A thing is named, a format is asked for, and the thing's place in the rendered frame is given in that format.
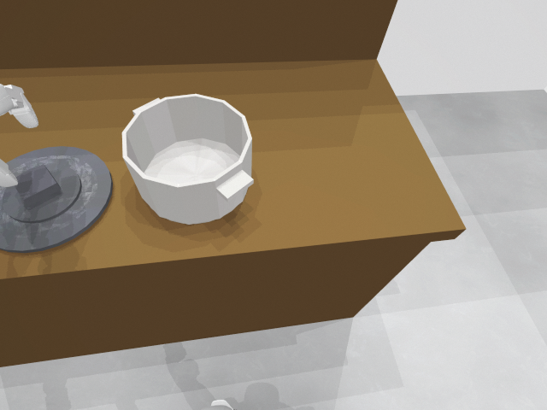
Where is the robot left hand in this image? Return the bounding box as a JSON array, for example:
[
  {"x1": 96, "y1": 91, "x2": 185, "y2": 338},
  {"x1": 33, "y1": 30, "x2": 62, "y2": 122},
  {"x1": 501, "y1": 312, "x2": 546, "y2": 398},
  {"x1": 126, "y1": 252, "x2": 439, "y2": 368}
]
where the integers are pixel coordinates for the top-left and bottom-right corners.
[{"x1": 0, "y1": 84, "x2": 38, "y2": 187}]

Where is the pot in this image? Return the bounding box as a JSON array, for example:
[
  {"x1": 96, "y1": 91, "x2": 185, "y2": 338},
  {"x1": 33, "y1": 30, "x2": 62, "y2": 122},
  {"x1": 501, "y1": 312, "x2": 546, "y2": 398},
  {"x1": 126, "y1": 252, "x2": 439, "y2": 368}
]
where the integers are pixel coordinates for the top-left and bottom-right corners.
[{"x1": 122, "y1": 94, "x2": 254, "y2": 225}]

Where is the knob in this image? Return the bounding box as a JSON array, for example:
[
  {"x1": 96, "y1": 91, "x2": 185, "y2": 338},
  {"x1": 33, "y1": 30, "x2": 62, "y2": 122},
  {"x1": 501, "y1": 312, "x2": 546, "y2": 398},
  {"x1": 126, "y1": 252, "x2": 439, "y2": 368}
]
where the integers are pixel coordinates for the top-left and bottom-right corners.
[{"x1": 15, "y1": 164, "x2": 62, "y2": 206}]

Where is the lid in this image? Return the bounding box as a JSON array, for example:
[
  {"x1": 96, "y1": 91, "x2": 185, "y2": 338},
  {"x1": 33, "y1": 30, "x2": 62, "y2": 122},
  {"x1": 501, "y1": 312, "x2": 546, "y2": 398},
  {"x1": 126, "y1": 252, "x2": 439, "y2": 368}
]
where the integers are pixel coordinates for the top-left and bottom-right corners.
[{"x1": 0, "y1": 146, "x2": 113, "y2": 253}]

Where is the table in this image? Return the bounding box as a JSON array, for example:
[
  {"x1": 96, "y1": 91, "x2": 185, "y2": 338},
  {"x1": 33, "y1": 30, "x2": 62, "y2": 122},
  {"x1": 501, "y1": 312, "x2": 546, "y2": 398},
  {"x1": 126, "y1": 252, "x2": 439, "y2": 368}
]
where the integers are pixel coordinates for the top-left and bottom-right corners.
[{"x1": 0, "y1": 0, "x2": 466, "y2": 367}]

